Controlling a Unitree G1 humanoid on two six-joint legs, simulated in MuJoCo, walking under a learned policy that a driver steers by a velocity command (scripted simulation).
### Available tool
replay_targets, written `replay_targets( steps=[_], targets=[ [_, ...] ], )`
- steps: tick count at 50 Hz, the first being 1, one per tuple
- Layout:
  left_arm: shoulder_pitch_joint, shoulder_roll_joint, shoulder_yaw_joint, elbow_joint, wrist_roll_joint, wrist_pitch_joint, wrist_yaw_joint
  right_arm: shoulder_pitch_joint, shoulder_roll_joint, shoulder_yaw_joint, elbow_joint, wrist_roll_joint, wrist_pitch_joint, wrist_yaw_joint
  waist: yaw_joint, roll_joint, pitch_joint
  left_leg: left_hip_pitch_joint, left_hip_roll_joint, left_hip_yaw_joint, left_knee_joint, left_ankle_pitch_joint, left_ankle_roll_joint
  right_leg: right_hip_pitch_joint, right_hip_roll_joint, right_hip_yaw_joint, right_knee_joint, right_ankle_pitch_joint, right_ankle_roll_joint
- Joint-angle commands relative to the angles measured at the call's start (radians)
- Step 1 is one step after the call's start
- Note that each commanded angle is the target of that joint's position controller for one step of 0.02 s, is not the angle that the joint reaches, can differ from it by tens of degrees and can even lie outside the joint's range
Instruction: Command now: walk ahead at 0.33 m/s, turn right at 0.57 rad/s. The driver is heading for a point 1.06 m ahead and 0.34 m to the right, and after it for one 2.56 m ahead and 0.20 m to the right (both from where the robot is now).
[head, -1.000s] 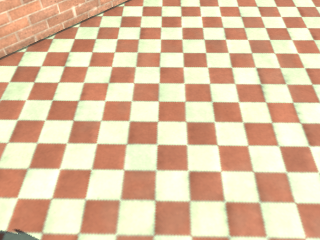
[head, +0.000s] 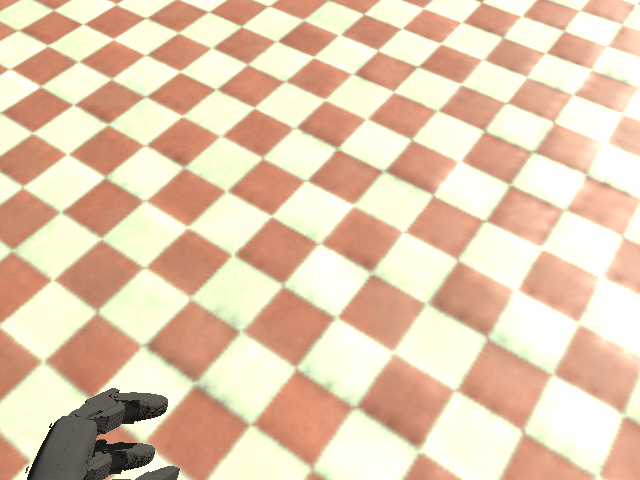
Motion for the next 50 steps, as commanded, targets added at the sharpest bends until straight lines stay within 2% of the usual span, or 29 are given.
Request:
replay_targets(
  steps=[1,2,3,4,5,6,7,9,11,14,17,20,22,23,24,25,26,27,29,30,34,42,43,44,45,46,47,48,50],
  targets=[
    [0.353,0.258,0.09,0.042,-0.007,0.0,0.047,0.107,-0.079,-0.023,-0.131,-0.005,0.027,-0.011,0.088,-0.13,-0.381,-0.587,-0.046,-0.125,0.89,-0.261,0.007,0.881,-0.4,0.507,0.144,1.31,-0.186],
    [0.383,0.247,0.099,0.007,-0.051,0.008,0.056,0.086,-0.124,-0.02,-0.157,-0.005,0.04,-0.02,0.152,-0.039,-0.595,-0.651,-0.042,-0.279,0.973,-0.137,-0.005,0.951,-0.48,0.621,0.038,1.247,-0.295],
    [0.302,0.193,0.086,-0.008,-0.055,0.02,0.081,0.008,-0.126,-0.01,-0.164,-0.006,0.044,-0.025,0.136,0.018,-0.51,-0.689,-0.016,-0.284,0.921,-0.007,-0.007,0.803,-0.433,0.594,-0.071,0.839,-0.282],
    [0.239,0.123,0.066,-0.001,-0.057,0.024,0.09,-0.047,-0.131,-0.012,-0.159,-0.02,0.047,-0.022,0.105,0.083,-0.369,-0.675,0.021,-0.286,0.808,0.037,-0.005,0.631,-0.361,0.526,-0.14,0.591,-0.234],
    [0.218,0.09,0.052,0.021,-0.056,0.02,0.094,-0.066,-0.12,-0.01,-0.157,-0.033,0.06,-0.018,0.068,0.091,-0.279,-0.638,0.035,-0.294,0.726,0.032,-0.001,0.506,-0.309,0.48,-0.179,0.51,-0.198],
    [0.223,0.072,0.045,0.039,-0.055,0.016,0.095,-0.053,-0.114,-0.01,-0.148,-0.039,0.082,-0.017,0.047,0.083,-0.217,-0.563,0.043,-0.294,0.654,0.03,0.002,0.381,-0.282,0.417,-0.214,0.511,-0.169],
    [0.24,0.065,0.041,0.058,-0.051,0.01,0.091,-0.054,-0.108,-0.011,-0.145,-0.037,0.1,-0.016,0.037,0.084,-0.196,-0.503,0.043,-0.292,0.594,0.029,0.008,0.308,-0.259,0.375,-0.23,0.529,-0.144],
    [0.248,0.075,0.044,0.08,-0.035,-0.004,0.081,-0.061,-0.07,-0.005,-0.142,-0.027,0.111,-0.014,0.029,0.083,-0.218,-0.451,0.029,-0.282,0.506,0.062,0.018,0.269,-0.232,0.319,-0.242,0.576,-0.128],
    [0.25,0.068,0.043,0.095,-0.03,-0.011,0.074,-0.084,-0.049,-0.004,-0.142,-0.022,0.115,-0.016,0.029,0.063,-0.233,-0.452,0.017,-0.28,0.425,0.111,0.025,0.279,-0.211,0.282,-0.25,0.553,-0.111],
    [0.257,0.046,0.037,0.112,-0.032,-0.001,0.069,-0.144,-0.039,-0.004,-0.149,-0.021,0.125,-0.016,0.047,0.013,-0.21,-0.442,0.008,-0.282,0.284,0.172,0.03,0.274,-0.183,0.274,-0.292,0.288,-0.076],
    [0.279,0.044,0.038,0.131,-0.026,0.014,0.065,-0.194,-0.043,-0.006,-0.151,-0.018,0.134,-0.017,0.076,-0.028,-0.163,-0.413,-0.012,-0.277,0.169,0.157,0.034,0.26,-0.185,0.307,-0.332,-0.007,-0.071],
    [0.295,0.045,0.038,0.148,-0.02,0.029,0.066,-0.215,-0.043,-0.006,-0.15,-0.014,0.129,-0.022,0.096,-0.046,-0.122,-0.374,-0.046,-0.265,0.046,0.09,0.05,0.263,-0.196,0.355,-0.323,-0.169,-0.071],
    [0.284,0.044,0.035,0.156,-0.026,0.038,0.075,-0.183,-0.025,-0.001,-0.133,-0.013,0.12,-0.027,0.077,-0.032,-0.107,-0.292,-0.068,-0.246,-0.124,0.115,0.07,0.255,-0.191,0.371,-0.284,-0.195,-0.05],
    [0.282,0.036,0.03,0.161,-0.035,0.04,0.083,-0.155,-0.017,0.003,-0.121,-0.016,0.11,-0.03,0.059,-0.014,-0.101,-0.211,-0.065,-0.252,-0.267,0.189,0.082,0.223,-0.177,0.371,-0.258,-0.204,-0.018],
    [0.305,0.008,0.022,0.166,-0.041,0.035,0.09,-0.149,-0.041,0.003,-0.12,-0.028,0.095,-0.033,0.069,0.034,-0.104,-0.147,0.01,-0.34,-0.347,0.232,0.097,0.186,-0.151,0.365,-0.228,-0.224,0.03],
    [0.351,-0.038,0.01,0.166,-0.052,0.03,0.092,-0.175,-0.107,-0.003,-0.136,-0.04,0.082,-0.034,0.107,0.157,-0.12,-0.133,0.165,-0.512,-0.406,0.271,0.141,0.158,-0.077,0.284,-0.158,-0.296,0.077],
    [0.317,-0.017,0.017,0.174,-0.049,0.033,0.088,-0.245,-0.098,-0.001,-0.13,-0.028,0.077,-0.024,0.132,0.211,-0.047,-0.313,0.207,-0.544,-0.414,0.367,0.183,0.247,0.004,0.191,-0.168,-0.31,0.093],
    [0.301,-0.001,0.02,0.184,-0.036,0.034,0.083,-0.275,-0.056,0.011,-0.135,-0.023,0.07,-0.017,0.136,0.189,-0.049,-0.354,0.166,-0.496,-0.411,0.351,0.167,0.338,-0.017,0.201,-0.184,-0.253,0.095],
    [0.278,0.021,0.026,0.203,-0.036,0.029,0.077,-0.252,-0.063,0.009,-0.122,-0.016,0.066,-0.016,0.109,0.183,-0.062,-0.343,0.08,-0.429,-0.4,0.234,0.113,0.392,-0.042,0.23,-0.206,-0.152,0.092],
    [0.275,0.035,0.031,0.211,-0.036,0.028,0.074,-0.231,-0.064,0.009,-0.112,-0.011,0.064,-0.02,0.1,0.163,-0.058,-0.325,0.062,-0.411,-0.395,0.233,0.106,0.386,-0.057,0.244,-0.205,-0.122,0.085],
    [0.272,0.006,0.024,0.259,-0.044,0.023,0.086,-0.193,-0.062,0.007,-0.082,-0.012,0.065,-0.022,0.085,0.086,-0.062,-0.251,0.048,-0.388,-0.362,0.291,0.115,0.358,-0.071,0.256,-0.23,-0.103,0.085],
    [0.261,0.008,0.025,0.354,-0.049,0.029,0.1,-0.181,-0.057,0.008,-0.014,-0.015,0.064,-0.025,0.076,0.062,-0.065,-0.22,0.039,-0.373,-0.364,0.328,0.119,0.388,-0.086,0.266,-0.246,-0.063,0.087],
    [0.283,0.006,0.025,0.372,-0.049,0.031,0.1,-0.147,-0.067,0.003,0.005,-0.02,0.065,-0.02,0.069,0.074,-0.103,-0.197,0.024,-0.373,-0.38,0.112,0.128,0.384,-0.061,0.249,-0.233,-0.255,0.075],
    [0.281,0.032,0.037,0.374,-0.043,0.036,0.096,-0.135,-0.098,-0.009,0.007,-0.024,0.07,-0.014,0.059,0.105,-0.065,-0.207,0.025,-0.415,-0.398,-0.14,0.156,0.301,-0.022,0.221,-0.182,-0.514,0.058],
    [0.228,0.051,0.044,0.35,-0.037,0.037,0.085,-0.095,-0.127,-0.02,0.016,-0.025,0.075,-0.009,0.031,0.13,0.004,-0.195,0.081,-0.515,-0.463,-0.349,0.203,0.148,-0.01,0.21,-0.122,-0.642,0.05],
    [0.146,0.023,0.037,0.308,-0.038,0.03,0.069,-0.053,-0.16,-0.033,0.035,-0.018,0.073,-0.008,0.008,0.2,0.073,-0.152,0.19,-0.652,-0.57,-0.456,0.265,0.02,-0.001,0.127,-0.027,-0.555,0.063],
    [0.088,0.01,0.033,0.278,-0.035,0.021,0.059,-0.061,-0.152,-0.04,0.045,-0.018,0.066,-0.011,0.006,0.222,0.132,-0.144,0.287,-0.739,-0.641,-0.4,0.306,-0.057,-0.039,0.07,0.091,-0.398,0.08],
    [0.068,0.033,0.042,0.269,-0.032,0.011,0.053,-0.062,-0.132,-0.041,0.049,-0.024,0.055,-0.009,0.012,0.154,0.119,-0.105,0.301,-0.746,-0.659,-0.305,0.314,-0.121,-0.071,0.092,0.168,-0.379,0.093],
    [0.123,0.033,0.047,0.284,-0.029,-0.007,0.037,-0.104,-0.136,-0.049,0.045,-0.021,0.031,-0.003,0.054,0.11,0.036,-0.023,0.252,-0.639,-0.635,-0.156,0.286,-0.132,-0.096,0.09,0.21,-0.345,0.113]
  ],
)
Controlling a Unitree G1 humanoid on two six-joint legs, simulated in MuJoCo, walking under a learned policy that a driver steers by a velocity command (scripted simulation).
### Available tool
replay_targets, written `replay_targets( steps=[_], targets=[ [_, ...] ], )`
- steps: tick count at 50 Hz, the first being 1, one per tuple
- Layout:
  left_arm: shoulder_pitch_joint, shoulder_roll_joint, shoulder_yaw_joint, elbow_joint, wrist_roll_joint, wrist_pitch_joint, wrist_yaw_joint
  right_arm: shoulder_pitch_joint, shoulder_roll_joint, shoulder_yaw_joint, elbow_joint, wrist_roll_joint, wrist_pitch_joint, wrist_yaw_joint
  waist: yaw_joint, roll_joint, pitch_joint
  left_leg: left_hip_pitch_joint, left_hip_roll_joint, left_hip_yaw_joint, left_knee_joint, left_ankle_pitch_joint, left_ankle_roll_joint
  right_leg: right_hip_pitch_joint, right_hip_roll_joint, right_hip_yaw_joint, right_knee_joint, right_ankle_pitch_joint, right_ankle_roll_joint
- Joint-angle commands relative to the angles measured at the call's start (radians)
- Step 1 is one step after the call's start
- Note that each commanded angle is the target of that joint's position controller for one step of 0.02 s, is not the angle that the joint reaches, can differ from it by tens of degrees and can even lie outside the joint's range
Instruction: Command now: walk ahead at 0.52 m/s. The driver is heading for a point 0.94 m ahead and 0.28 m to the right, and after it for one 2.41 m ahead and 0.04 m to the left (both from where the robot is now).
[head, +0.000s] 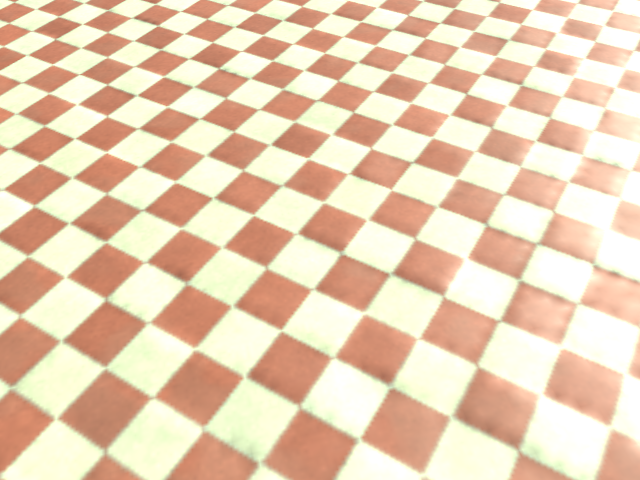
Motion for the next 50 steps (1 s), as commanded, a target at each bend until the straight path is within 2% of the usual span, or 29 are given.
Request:
replay_targets(
  steps=[1,3,6,8,9,10,11,12,13,15,18,21,26,27,29,30,31,32,33,34,35,36,37,39,42,45,48,49,50],
  targets=[
    [-0.134,0.091,0.022,-0.099,0.002,-0.045,-0.025,-0.02,-0.156,-0.048,-0.032,0.008,-0.039,0.005,0.007,0.039,0.116,0.069,0.306,-0.313,-0.274,-0.304,0.143,-0.285,-0.081,0.003,0.068,0.031,0.02],
    [-0.167,0.074,0.019,-0.115,0.0,-0.05,-0.032,-0.022,-0.152,-0.051,-0.02,0.012,-0.054,0.012,0.002,0.095,0.126,-0.027,0.259,-0.223,-0.273,-0.271,0.12,-0.16,-0.072,-0.035,-0.025,0.047,0.022],
    [-0.164,0.074,0.021,-0.128,-0.003,-0.051,-0.034,-0.01,-0.165,-0.058,-0.003,0.009,-0.06,0.019,0.005,0.102,0.152,-0.128,0.26,-0.172,-0.249,-0.259,0.13,0.005,-0.051,-0.093,-0.158,0.059,0.01],
    [-0.022,0.092,0.031,-0.088,0.005,-0.061,-0.023,-0.039,-0.174,-0.061,-0.008,0.012,-0.062,0.024,0.075,0.042,0.128,-0.268,0.233,-0.113,-0.12,-0.202,0.124,0.255,-0.015,-0.127,-0.219,0.071,-0.01],
    [0.169,0.136,0.05,-0.031,0.01,-0.072,-0.008,-0.072,-0.157,-0.052,-0.02,0.003,-0.068,0.027,0.165,-0.032,0.057,-0.394,0.182,-0.05,0.103,-0.036,0.105,0.491,-0.035,-0.069,-0.249,0.003,-0.036],
    [0.371,0.273,0.086,0.008,0.032,-0.083,0.012,-0.12,-0.053,-0.021,-0.083,0.01,-0.076,0.036,0.247,-0.324,-0.055,-0.62,0.043,0.09,0.565,-0.017,0.039,0.692,-0.313,0.392,-0.454,-0.441,-0.122],
    [0.353,0.258,0.075,0.005,0.031,-0.086,0.01,-0.193,-0.06,-0.025,-0.121,0.003,-0.081,0.033,0.216,-0.296,-0.039,-0.783,-0.041,-0.038,0.794,-0.185,0.049,0.632,-0.413,0.749,-0.588,-0.629,-0.162],
    [0.21,0.23,0.064,-0.025,0.025,-0.082,0.011,-0.209,-0.084,-0.03,-0.128,0.001,-0.079,0.035,0.14,-0.159,0.042,-0.852,0.045,-0.106,0.896,-0.092,0.065,0.552,-0.403,0.618,-0.532,-0.53,-0.148],
    [0.147,0.181,0.051,-0.044,0.015,-0.087,0.007,-0.179,-0.092,-0.029,-0.113,0.003,-0.083,0.047,0.098,-0.089,0.033,-0.804,0.09,-0.109,0.883,0.001,0.061,0.483,-0.355,0.507,-0.52,-0.423,-0.126],
    [0.102,0.128,0.03,-0.044,0.0,-0.098,0.009,-0.141,-0.092,-0.03,-0.1,-0.022,-0.07,0.065,0.034,-0.094,0.051,-0.717,0.145,-0.074,0.813,0.057,0.023,0.362,-0.289,0.369,-0.589,-0.311,-0.096],
    [0.151,0.111,0.021,-0.015,-0.007,-0.115,0.013,-0.221,-0.07,-0.022,-0.129,-0.025,-0.038,0.083,0.03,-0.087,0.131,-0.777,0.162,-0.027,0.78,0.146,-0.027,0.309,-0.246,0.261,-0.653,-0.161,-0.117],
    [0.198,0.11,0.018,0.002,-0.012,-0.126,0.007,-0.371,-0.071,-0.015,-0.189,-0.019,-0.032,0.083,0.05,-0.063,0.187,-0.786,0.147,0.023,0.615,0.24,-0.054,0.278,-0.207,0.153,-0.699,0.027,-0.133],
    [0.233,0.116,0.011,0.026,-0.023,-0.141,0.016,-0.496,-0.046,0.007,-0.247,-0.004,-0.035,0.084,0.053,-0.06,0.221,-0.591,0.106,0.097,0.316,0.382,0.005,0.318,-0.216,0.028,-0.793,0.406,-0.125],
    [0.237,0.124,0.011,0.033,-0.023,-0.139,0.018,-0.498,-0.05,0.007,-0.251,-0.005,-0.036,0.079,0.048,-0.062,0.209,-0.564,0.086,0.113,0.283,0.363,0.025,0.377,-0.219,0.001,-0.768,0.55,-0.12],
    [0.249,0.162,0.016,0.039,-0.009,-0.131,0.024,-0.451,-0.075,0.0,-0.244,-0.006,-0.038,0.063,0.014,-0.106,0.121,-0.45,0.006,0.153,0.267,0.264,0.058,0.491,-0.24,-0.034,-0.603,1.068,-0.103],
    [0.252,0.191,0.024,0.045,0.004,-0.12,0.032,-0.366,-0.1,-0.01,-0.225,-0.006,-0.039,0.052,-0.033,-0.139,0.052,-0.362,-0.033,0.156,0.277,0.189,0.073,0.536,-0.253,-0.043,-0.454,1.27,-0.094],
    [0.243,0.22,0.034,0.049,0.018,-0.104,0.042,-0.193,-0.135,-0.025,-0.178,-0.005,-0.041,0.039,-0.113,-0.166,-0.04,-0.196,-0.062,0.142,0.282,0.107,0.091,0.525,-0.265,-0.047,-0.238,1.355,-0.086],
    [0.201,0.228,0.039,0.041,0.021,-0.09,0.047,0.045,-0.171,-0.045,-0.104,-0.009,-0.042,0.023,-0.227,-0.146,-0.14,0.058,-0.045,0.118,0.234,0.084,0.111,0.411,-0.238,-0.067,0.068,1.259,-0.074],
    [0.259,0.113,0.012,0.013,0.001,-0.094,0.029,0.169,-0.263,-0.073,-0.079,-0.042,-0.047,0.004,-0.204,-0.007,-0.257,0.379,0.184,-0.165,0.226,-0.277,0.153,0.075,-0.153,-0.052,0.445,0.824,-0.07],
    [0.319,0.013,-0.007,-0.009,-0.042,-0.116,0.008,0.153,-0.295,-0.087,-0.076,-0.039,-0.052,0.021,-0.108,0.265,-0.397,0.538,0.43,-0.791,-0.011,-0.626,0.228,-0.237,0.044,0.06,0.784,-0.073,-0.05],
    [0.2,0.115,0.014,-0.033,-0.038,-0.121,0.017,0.037,-0.239,-0.081,-0.085,-0.029,-0.055,0.035,-0.097,0.113,-0.264,0.425,0.395,-0.799,-0.11,-0.624,0.192,-0.352,-0.021,0.136,0.833,-0.006,-0.09],
    [0.109,0.121,0.016,-0.057,-0.037,-0.12,0.019,-0.036,-0.166,-0.064,-0.085,-0.028,-0.068,0.035,-0.075,0.003,-0.109,0.25,0.392,-0.597,-0.099,-0.447,0.169,-0.37,-0.083,0.108,0.802,0.084,-0.091],
    [0.091,0.096,0.009,-0.058,-0.031,-0.115,0.014,-0.062,-0.11,-0.051,-0.071,-0.032,-0.081,0.035,-0.041,-0.072,-0.03,0.094,0.363,-0.465,-0.126,-0.301,0.137,-0.324,-0.127,0.105,0.726,0.119,-0.097],
    [0.116,0.044,0.002,-0.063,0.0,-0.078,-0.007,-0.064,-0.052,-0.027,-0.029,-0.028,-0.096,0.029,0.031,-0.015,0.042,-0.098,0.308,-0.268,-0.171,-0.189,0.076,-0.236,-0.164,0.111,0.659,0.13,-0.08],
    [0.019,0.018,-0.003,-0.118,0.0,-0.035,-0.029,-0.038,-0.056,-0.026,0.0,0.001,-0.118,0.033,0.054,0.007,0.131,-0.156,0.275,-0.065,-0.237,-0.052,0.022,-0.333,-0.196,0.083,0.607,0.19,-0.054],
    [-0.116,0.016,-0.011,-0.174,-0.015,-0.03,-0.041,-0.018,-0.047,-0.021,0.006,-0.005,-0.131,0.037,0.038,0.007,0.176,-0.164,0.177,0.162,-0.269,0.195,-0.031,-0.368,-0.162,-0.005,0.432,0.363,-0.058],
    [-0.248,0.027,-0.021,-0.234,-0.01,-0.04,-0.054,0.044,-0.064,-0.014,0.02,0.005,-0.136,0.021,0.018,-0.017,0.223,-0.091,0.179,0.261,-0.288,0.522,-0.043,-0.337,-0.131,-0.116,0.171,0.451,-0.076],
    [-0.273,0.027,-0.023,-0.244,-0.01,-0.044,-0.058,0.064,-0.08,-0.015,0.024,0.007,-0.135,0.011,0.013,-0.018,0.219,-0.032,0.186,0.278,-0.287,0.64,-0.05,-0.311,-0.107,-0.15,0.098,0.473,-0.088],
    [-0.249,0.031,-0.022,-0.237,-0.015,-0.043,-0.059,0.061,-0.103,-0.014,0.015,0.007,-0.136,0.0,0.028,-0.002,0.177,0.035,0.197,0.302,-0.242,0.904,-0.067,-0.262,-0.068,-0.177,0.064,0.494,-0.103]
  ],
)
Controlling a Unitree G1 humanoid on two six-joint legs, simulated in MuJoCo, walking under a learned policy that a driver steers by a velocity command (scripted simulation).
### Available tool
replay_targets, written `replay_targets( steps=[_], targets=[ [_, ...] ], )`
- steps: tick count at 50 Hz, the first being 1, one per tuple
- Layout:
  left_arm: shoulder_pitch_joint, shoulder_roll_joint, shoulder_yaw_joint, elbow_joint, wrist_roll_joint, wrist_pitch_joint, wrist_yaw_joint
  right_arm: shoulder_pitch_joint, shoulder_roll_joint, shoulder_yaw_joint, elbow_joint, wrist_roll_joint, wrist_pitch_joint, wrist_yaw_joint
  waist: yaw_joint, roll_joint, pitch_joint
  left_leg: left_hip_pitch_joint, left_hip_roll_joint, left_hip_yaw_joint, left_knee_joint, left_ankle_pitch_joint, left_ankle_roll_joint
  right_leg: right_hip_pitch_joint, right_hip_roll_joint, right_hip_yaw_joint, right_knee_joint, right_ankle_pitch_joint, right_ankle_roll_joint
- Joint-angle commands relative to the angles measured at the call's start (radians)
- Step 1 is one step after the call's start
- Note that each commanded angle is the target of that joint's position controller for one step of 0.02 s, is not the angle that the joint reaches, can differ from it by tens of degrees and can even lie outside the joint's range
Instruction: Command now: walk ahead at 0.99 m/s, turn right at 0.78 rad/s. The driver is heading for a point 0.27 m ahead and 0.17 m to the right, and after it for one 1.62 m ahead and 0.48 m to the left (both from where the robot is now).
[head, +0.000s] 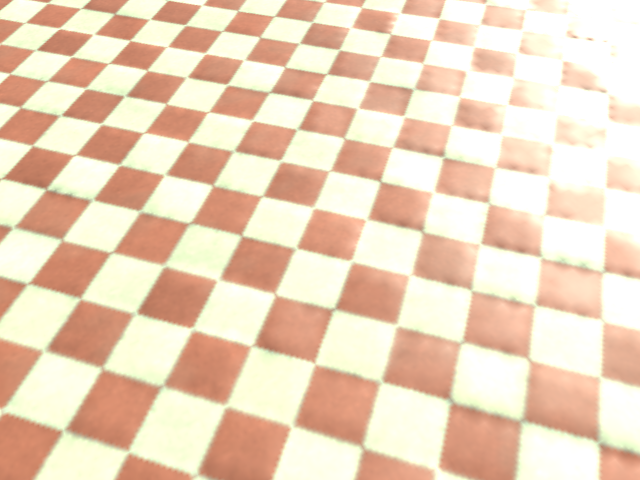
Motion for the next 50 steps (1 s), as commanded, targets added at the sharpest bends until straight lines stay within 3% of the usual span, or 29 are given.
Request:
replay_targets(
  steps=[1,3,4,5,6,7,8,9,10,11,12,13,16,18,20,22,25,26,27,28,29,30,31,32,34,36,40,44,50],
  targets=[
    [-0.056,0.034,-0.005,-0.07,0.003,-0.014,-0.01,-0.042,-0.163,-0.017,-0.074,0.01,-0.014,-0.032,0.063,0.071,0.098,-0.17,0.254,0.034,0.001,1.173,-0.028,0.228,0.097,-0.12,-0.141,0.054,-0.039],
    [0.074,0.09,0.012,-0.036,-0.002,-0.011,0.0,-0.054,-0.222,-0.035,-0.091,0.002,0.019,-0.057,0.143,0.123,-0.001,-0.078,0.285,0.028,0.214,1.452,-0.032,0.378,0.173,-0.144,-0.166,-0.051,-0.065],
    [0.245,0.137,0.034,0.009,-0.007,-0.009,0.008,-0.098,-0.248,-0.045,-0.113,-0.01,0.041,-0.063,0.231,0.143,-0.094,-0.096,0.299,0.009,0.422,1.504,-0.02,0.555,0.207,-0.131,-0.155,-0.116,-0.084],
    [0.469,0.176,0.058,0.084,0.008,-0.011,0.023,-0.137,-0.242,-0.045,-0.125,-0.02,0.053,-0.061,0.317,0.122,-0.166,-0.183,0.304,-0.028,0.71,1.398,0.005,0.776,0.2,-0.037,-0.234,-0.125,-0.12],
    [0.513,0.181,0.076,0.115,0.015,-0.009,0.048,-0.154,-0.209,-0.045,-0.114,-0.012,0.053,-0.042,0.313,0.016,-0.14,-0.35,0.17,-0.027,1.092,0.669,0.016,0.911,0.125,0.095,-0.368,-0.1,-0.147],
    [0.417,0.278,0.09,0.104,0.047,-0.01,0.053,-0.043,-0.061,-0.013,-0.171,-0.001,0.036,-0.033,0.114,-0.238,-0.165,-0.745,0.043,-0.13,1.461,-0.286,-0.007,1.16,-0.132,0.418,-0.199,0.559,-0.199],
    [0.444,0.287,0.1,0.088,0.03,-0.012,0.055,-0.012,-0.06,0.003,-0.2,0.049,0.028,-0.034,0.14,-0.107,-0.42,-0.862,0.036,-0.352,1.56,-0.228,0.015,1.287,-0.267,0.667,-0.341,0.456,-0.336],
    [0.382,0.233,0.091,0.076,0.025,-0.016,0.065,-0.087,-0.096,0.003,-0.193,0.048,0.023,-0.037,0.127,0.034,-0.283,-0.906,0.079,-0.348,1.503,-0.124,0.02,1.125,-0.256,0.619,-0.464,0.275,-0.287],
    [0.286,0.166,0.069,0.07,0.027,-0.022,0.072,-0.111,-0.1,0.002,-0.187,0.038,0.026,-0.032,0.069,0.101,-0.111,-0.884,0.108,-0.345,1.4,-0.07,0.023,0.902,-0.239,0.507,-0.526,0.23,-0.233],
    [0.24,0.121,0.053,0.064,0.026,-0.036,0.07,-0.106,-0.096,0.0,-0.166,0.023,0.041,-0.03,0.027,0.145,-0.042,-0.801,0.135,-0.364,1.314,-0.043,0.02,0.739,-0.221,0.406,-0.552,0.315,-0.183],
    [0.226,0.093,0.041,0.06,0.015,-0.053,0.07,-0.07,-0.09,-0.002,-0.142,0.008,0.07,-0.025,-0.003,0.147,-0.009,-0.685,0.155,-0.372,1.224,-0.026,0.012,0.604,-0.19,0.3,-0.582,0.391,-0.132],
    [0.226,0.087,0.035,0.074,0.005,-0.064,0.07,-0.049,-0.081,-0.003,-0.133,0.0,0.096,-0.016,-0.028,0.103,0.012,-0.617,0.165,-0.36,1.142,-0.023,-0.001,0.511,-0.163,0.218,-0.613,0.397,-0.098],
    [0.203,0.108,0.035,0.077,0.004,-0.09,0.075,-0.123,-0.062,-0.004,-0.168,0.001,0.112,0.007,-0.04,0.003,0.01,-0.635,0.142,-0.278,0.91,0.125,-0.003,0.534,-0.049,0.015,-0.614,0.61,-0.008],
    [0.149,0.096,0.031,0.052,-0.004,-0.085,0.081,-0.172,-0.041,0.006,-0.18,0.011,0.105,0.016,-0.026,-0.053,-0.014,-0.633,0.121,-0.212,0.714,0.278,0.007,0.597,0.011,-0.098,-0.612,0.549,0.042],
    [0.176,0.089,0.03,0.048,-0.013,-0.074,0.094,-0.236,-0.04,0.01,-0.197,0.011,0.099,0.019,0.02,-0.062,-0.034,-0.657,0.089,-0.146,0.558,0.406,0.015,0.708,0.009,-0.145,-0.558,0.538,0.058],
    [0.208,0.102,0.035,0.047,-0.018,-0.064,0.11,-0.206,-0.051,0.006,-0.194,-0.006,0.099,0.022,0.025,-0.075,-0.075,-0.613,0.039,-0.088,0.488,0.434,0.031,0.78,-0.014,-0.175,-0.439,0.611,0.073],
    [0.131,0.131,0.051,0.005,-0.017,-0.039,0.126,-0.002,-0.118,-0.027,-0.165,-0.021,0.107,0.016,-0.074,-0.126,-0.146,-0.433,-0.005,-0.117,0.476,0.277,0.112,0.736,-0.094,-0.153,-0.127,0.677,0.093],
    [0.05,0.137,0.055,-0.022,-0.026,-0.026,0.12,0.13,-0.15,-0.048,-0.14,-0.023,0.102,0.004,-0.169,-0.073,-0.175,-0.313,0.01,-0.177,0.364,0.33,0.164,0.661,-0.071,-0.148,0.138,0.469,0.107],
    [0.038,0.084,0.045,-0.038,-0.011,-0.019,0.099,0.119,-0.202,-0.064,-0.124,-0.003,0.101,-0.012,-0.145,0.115,-0.098,-0.221,0.114,-0.345,0.319,0.861,0.208,0.449,0.093,-0.152,0.416,-0.378,0.133],
    [0.183,0.018,0.031,-0.073,0.0,-0.002,0.088,0.005,-0.278,-0.075,-0.159,0.002,0.115,-0.008,0.012,0.247,-0.104,-0.177,0.287,-0.787,0.334,1.433,0.38,0.207,0.247,-0.007,0.717,-0.755,0.183],
    [0.297,0.019,0.01,-0.077,0.02,0.001,0.091,-0.057,-0.338,-0.097,-0.223,0.015,0.12,-0.006,0.035,0.217,-0.268,-0.146,0.406,-0.969,0.197,1.12,0.471,0.182,0.186,0.193,0.723,-0.701,0.184],
    [0.26,0.075,0.016,-0.067,0.021,0.004,0.097,-0.14,-0.266,-0.09,-0.262,0.013,0.136,-0.013,0.043,0.059,-0.197,-0.237,0.387,-0.964,0.148,0.7,0.461,0.163,0.145,0.205,0.692,-0.647,0.184],
    [0.166,0.112,0.027,-0.078,0.028,0.007,0.1,-0.171,-0.193,-0.067,-0.266,0.011,0.147,-0.015,0.05,-0.065,-0.086,-0.357,0.322,-0.886,0.111,0.459,0.398,0.142,0.112,0.201,0.581,-0.598,0.185],
    [0.11,0.119,0.03,-0.097,0.036,0.014,0.103,-0.177,-0.168,-0.06,-0.267,0.016,0.148,-0.014,0.05,-0.088,-0.061,-0.403,0.257,-0.812,0.103,0.391,0.338,0.163,0.092,0.2,0.475,-0.561,0.187],
    [0.094,0.095,0.022,-0.106,0.035,0.048,0.105,-0.158,-0.18,-0.066,-0.264,0.016,0.142,-0.013,0.042,-0.031,-0.084,-0.443,0.182,-0.708,0.125,0.467,0.256,0.24,0.086,0.182,0.347,-0.495,0.198],
    [0.091,0.074,0.012,-0.117,0.024,0.065,0.107,-0.142,-0.215,-0.081,-0.272,0.014,0.138,-0.012,0.031,0.0,-0.13,-0.413,0.145,-0.691,0.16,0.523,0.194,0.253,0.092,0.182,0.271,-0.462,0.207],
    [0.017,0.094,0.015,-0.154,0.015,0.078,0.107,-0.142,-0.242,-0.098,-0.302,0.02,0.163,-0.02,-0.01,0.095,-0.137,-0.353,0.107,-0.771,0.138,0.241,0.112,0.194,0.104,0.215,0.144,-0.418,0.221],
    [-0.025,0.116,0.018,-0.166,0.011,0.066,0.109,-0.145,-0.254,-0.107,-0.325,0.012,0.178,-0.017,-0.04,0.133,-0.106,-0.31,0.094,-0.859,0.125,0.082,0.111,0.17,0.12,0.243,0.042,-0.407,0.212],
    [-0.018,0.152,0.018,-0.171,-0.003,0.033,0.108,-0.184,-0.281,-0.112,-0.355,-0.004,0.179,-0.003,-0.035,0.157,-0.099,-0.323,0.094,-0.958,0.18,0.201,0.138,0.294,0.171,0.262,-0.124,-0.44,0.16]
  ],
)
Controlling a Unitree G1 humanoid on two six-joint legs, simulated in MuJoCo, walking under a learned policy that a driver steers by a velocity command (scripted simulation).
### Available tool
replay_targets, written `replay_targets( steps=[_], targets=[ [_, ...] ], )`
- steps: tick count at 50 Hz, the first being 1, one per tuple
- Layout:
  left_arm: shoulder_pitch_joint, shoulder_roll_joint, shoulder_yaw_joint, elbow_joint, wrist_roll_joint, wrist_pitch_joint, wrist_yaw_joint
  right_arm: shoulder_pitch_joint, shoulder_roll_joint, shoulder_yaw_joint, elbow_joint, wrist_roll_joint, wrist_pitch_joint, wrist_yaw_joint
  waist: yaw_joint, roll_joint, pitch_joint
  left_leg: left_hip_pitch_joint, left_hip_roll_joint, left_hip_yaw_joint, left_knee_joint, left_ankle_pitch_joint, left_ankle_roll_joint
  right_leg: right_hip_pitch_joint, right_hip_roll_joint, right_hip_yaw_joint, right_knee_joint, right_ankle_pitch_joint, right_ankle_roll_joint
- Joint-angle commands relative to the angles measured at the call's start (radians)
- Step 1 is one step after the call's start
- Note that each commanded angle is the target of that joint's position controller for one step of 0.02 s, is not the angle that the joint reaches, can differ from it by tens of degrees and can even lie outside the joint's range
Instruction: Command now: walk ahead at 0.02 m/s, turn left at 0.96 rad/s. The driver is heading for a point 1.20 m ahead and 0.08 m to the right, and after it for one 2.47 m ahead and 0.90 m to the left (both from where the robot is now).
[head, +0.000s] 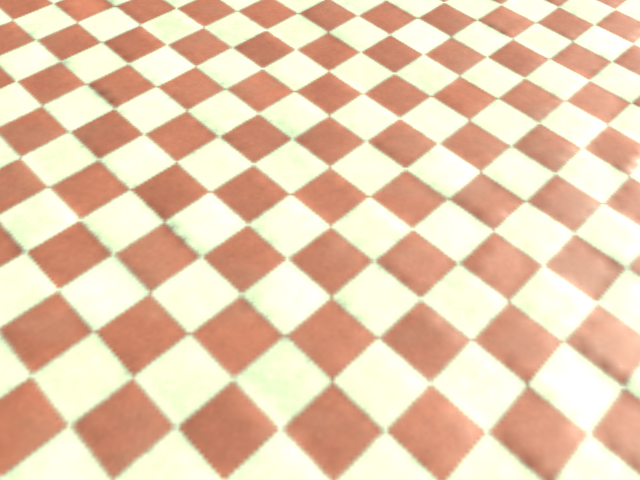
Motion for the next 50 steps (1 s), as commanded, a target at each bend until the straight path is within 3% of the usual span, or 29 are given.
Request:
replay_targets(
  steps=[1,4,5,6,7,8,9,10,11,12,15,18,24,26,27,28,29,30,31,32,35,36,38,42,44,47,48,49,50],
  targets=[
    [-0.028,0.087,0.015,-0.082,-0.009,-0.033,0.002,0.012,-0.158,-0.037,-0.062,-0.007,-0.006,0.006,0.002,0.154,-0.118,0.159,0.263,-0.329,-0.074,0.008,0.073,0.015,0.038,-0.005,-0.097,-0.02,-0.027],
    [0.054,0.112,0.022,-0.067,-0.015,-0.041,0.014,-0.056,-0.155,-0.031,-0.083,-0.003,-0.007,0.013,0.054,0.162,-0.104,0.034,0.214,-0.362,-0.068,-0.08,0.009,0.242,0.047,-0.01,-0.337,0.034,-0.035],
    [0.074,0.127,0.026,-0.063,-0.011,-0.045,0.025,-0.059,-0.139,-0.024,-0.083,0.006,-0.012,0.012,0.072,0.109,-0.1,-0.038,0.159,-0.322,-0.025,-0.252,-0.037,0.352,0.003,0.005,-0.489,0.11,-0.041],
    [0.049,0.194,0.038,-0.084,-0.005,-0.042,0.035,0.026,-0.076,-0.007,-0.079,0.013,-0.018,0.008,0.024,-0.054,-0.146,-0.117,0.068,-0.178,0.14,-0.49,-0.093,0.462,-0.195,0.173,-0.582,-0.003,-0.085],
    [-0.001,0.257,0.041,-0.128,0.003,-0.031,0.031,0.062,-0.065,-0.006,-0.082,0.015,-0.021,-0.002,0.019,-0.169,-0.158,-0.223,-0.041,0.088,0.421,-0.538,-0.121,0.449,-0.422,0.412,-0.624,-0.065,-0.179],
    [0.014,0.223,0.039,-0.105,0.021,-0.024,0.019,-0.007,-0.174,-0.023,-0.088,-0.024,-0.024,0.001,0.037,-0.119,-0.11,-0.24,0.039,0.141,0.55,-0.451,-0.134,0.324,-0.409,0.406,-0.607,0.068,-0.251],
    [0.009,0.165,0.028,-0.099,0.013,-0.021,0.011,-0.009,-0.174,-0.025,-0.081,-0.027,-0.021,0.008,0.023,-0.095,-0.09,-0.211,0.083,0.151,0.626,-0.392,-0.133,0.287,-0.359,0.295,-0.561,0.186,-0.252],
    [-0.005,0.132,0.02,-0.1,0.006,-0.02,0.001,0.013,-0.154,-0.017,-0.061,-0.024,-0.013,0.018,0.018,-0.082,-0.074,-0.196,0.086,0.163,0.693,-0.34,-0.128,0.265,-0.284,0.176,-0.527,0.271,-0.229],
    [-0.006,0.126,0.017,-0.107,0.007,-0.017,-0.002,0.041,-0.134,-0.01,-0.047,-0.015,-0.004,0.029,0.012,-0.109,-0.082,-0.193,0.08,0.182,0.757,-0.317,-0.13,0.27,-0.239,0.107,-0.508,0.335,-0.215],
    [0.012,0.121,0.015,-0.109,0.007,-0.018,0.0,0.049,-0.128,-0.005,-0.04,-0.007,0.001,0.036,0.022,-0.131,-0.081,-0.205,0.079,0.204,0.799,-0.318,-0.135,0.283,-0.226,0.073,-0.495,0.433,-0.219],
    [0.11,0.127,0.022,-0.084,0.006,-0.026,-0.007,-0.02,-0.108,0.012,-0.05,0.003,0.009,0.032,0.066,-0.133,-0.083,-0.254,0.094,0.219,0.759,-0.331,-0.148,0.385,-0.231,0.046,-0.46,0.582,-0.23],
    [0.166,0.134,0.029,-0.058,0.004,-0.032,-0.01,-0.059,-0.084,0.027,-0.046,0.007,0.015,0.026,0.089,-0.158,-0.096,-0.248,0.102,0.209,0.634,-0.349,-0.15,0.462,-0.243,0.051,-0.442,0.599,-0.236],
    [0.168,0.129,0.031,-0.028,0.01,-0.025,-0.026,-0.092,-0.033,0.062,-0.018,0.017,0.017,0.011,0.095,-0.201,-0.107,0.003,0.147,0.313,0.275,-0.39,-0.113,0.375,-0.245,0.028,-0.434,0.541,-0.244],
    [0.179,0.127,0.031,-0.006,0.007,-0.015,-0.029,-0.064,-0.019,0.072,0.005,0.019,0.009,0.003,0.076,-0.197,-0.102,0.094,0.156,0.339,0.095,-0.3,-0.09,0.352,-0.241,0.023,-0.397,0.6,-0.234],
    [0.176,0.121,0.028,0.003,0.0,-0.01,-0.029,-0.033,-0.008,0.079,0.024,0.014,0.0,-0.003,0.051,-0.171,-0.099,0.181,0.164,0.346,-0.077,-0.163,-0.074,0.314,-0.23,0.007,-0.365,0.598,-0.203],
    [0.202,0.107,0.024,0.014,-0.001,-0.013,-0.028,-0.035,-0.027,0.081,0.03,0.003,-0.012,-0.01,0.055,-0.127,-0.108,0.285,0.211,0.279,-0.171,-0.035,-0.054,0.246,-0.219,0.002,-0.347,0.517,-0.153],
    [0.236,0.058,0.012,0.001,-0.001,-0.02,-0.034,-0.036,-0.084,0.078,0.024,-0.017,-0.026,-0.017,0.079,0.031,-0.156,0.396,0.39,0.08,-0.202,0.012,-0.019,0.153,-0.168,-0.055,-0.253,0.295,-0.099],
    [0.227,0.008,-0.008,-0.014,-0.01,-0.019,-0.028,-0.116,-0.116,0.079,0.015,-0.011,-0.033,-0.02,0.112,0.172,-0.094,0.235,0.531,-0.026,-0.153,0.279,0.073,0.145,-0.063,-0.142,-0.302,-0.028,-0.067],
    [0.219,0.037,-0.002,0.015,-0.001,-0.006,-0.018,-0.134,-0.052,0.095,0.025,-0.005,-0.042,-0.018,0.093,0.154,-0.086,0.161,0.511,0.024,-0.117,0.267,0.11,0.255,-0.09,-0.137,-0.291,-0.085,-0.065],
    [0.206,0.042,-0.001,0.023,-0.002,-0.003,-0.018,-0.164,-0.025,0.108,0.027,-0.003,-0.048,-0.018,0.107,0.154,-0.062,0.145,0.453,0.069,-0.107,0.224,0.078,0.272,-0.077,-0.136,-0.342,-0.004,-0.067],
    [0.195,0.077,0.005,0.051,0.005,-0.016,-0.028,-0.122,-0.037,0.11,0.066,0.005,-0.054,-0.029,0.089,0.164,-0.067,0.14,0.341,0.133,-0.098,0.104,-0.008,0.343,-0.103,-0.108,-0.421,0.242,-0.057],
    [0.21,0.083,0.005,0.072,0.001,-0.02,-0.031,-0.101,-0.042,0.108,0.079,0.008,-0.053,-0.028,0.08,0.12,-0.055,0.146,0.324,0.145,-0.107,0.064,-0.014,0.329,-0.107,-0.106,-0.415,0.252,-0.06],
    [0.21,0.056,-0.001,0.102,-0.002,-0.021,-0.031,-0.089,-0.03,0.112,0.106,0.008,-0.053,-0.028,0.08,0.052,-0.027,0.149,0.321,0.15,-0.1,0.046,-0.011,0.32,-0.11,-0.104,-0.433,0.246,-0.06],
    [0.213,0.034,-0.008,0.151,-0.004,-0.02,-0.027,-0.088,-0.024,0.116,0.151,0.005,-0.059,-0.031,0.084,0.022,-0.035,0.165,0.313,0.178,-0.099,0.046,-0.014,0.331,-0.118,-0.083,-0.455,0.273,-0.065],
    [0.162,0.072,0.005,0.138,-0.011,-0.02,-0.03,-0.091,-0.074,0.095,0.156,0.003,-0.056,-0.043,0.07,0.02,-0.027,0.187,0.309,0.203,-0.073,0.037,-0.01,0.267,-0.096,-0.073,-0.391,0.299,-0.076],
    [0.136,0.066,0.013,0.109,-0.015,-0.012,-0.037,-0.041,-0.125,0.063,0.169,0.004,-0.04,-0.057,0.052,0.077,-0.031,0.197,0.389,0.176,-0.068,0.038,0.049,0.136,-0.033,-0.108,-0.212,0.202,-0.082],
    [0.145,0.053,0.015,0.105,-0.006,-0.005,-0.041,-0.013,-0.127,0.058,0.167,-0.002,-0.036,-0.056,0.032,0.15,-0.066,0.227,0.457,0.105,-0.136,-0.242,0.101,0.074,0.006,-0.153,-0.11,-0.071,-0.094],
    [0.087,0.07,0.023,0.073,0.008,0.003,-0.052,0.003,-0.14,0.049,0.157,-0.01,-0.038,-0.053,0.0,0.196,-0.024,0.215,0.565,-0.023,-0.247,-0.597,0.167,-0.045,-0.029,-0.165,0.057,-0.205,-0.107],
    [0.033,0.093,0.035,0.042,0.014,0.01,-0.065,0.001,-0.135,0.047,0.143,-0.022,-0.048,-0.05,-0.003,0.157,0.047,0.201,0.638,-0.124,-0.329,-0.765,0.213,-0.172,-0.082,-0.141,0.194,-0.207,-0.114]
  ],
)
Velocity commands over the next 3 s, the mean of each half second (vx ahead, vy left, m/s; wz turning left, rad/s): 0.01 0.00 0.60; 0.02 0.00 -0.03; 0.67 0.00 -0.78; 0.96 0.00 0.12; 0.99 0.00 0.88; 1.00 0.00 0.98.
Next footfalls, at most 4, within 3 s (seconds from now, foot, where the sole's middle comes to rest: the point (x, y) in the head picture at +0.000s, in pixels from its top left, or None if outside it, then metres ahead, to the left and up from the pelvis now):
0.12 right None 0.11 -0.14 -0.78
0.58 left None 0.01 0.05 -0.78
1.26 right None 0.21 -0.20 -0.78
1.72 left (375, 355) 0.71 -0.17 -0.78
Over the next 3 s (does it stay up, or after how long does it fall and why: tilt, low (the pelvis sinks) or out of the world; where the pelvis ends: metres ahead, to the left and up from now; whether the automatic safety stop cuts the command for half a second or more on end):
stays up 1.65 -0.11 -0.03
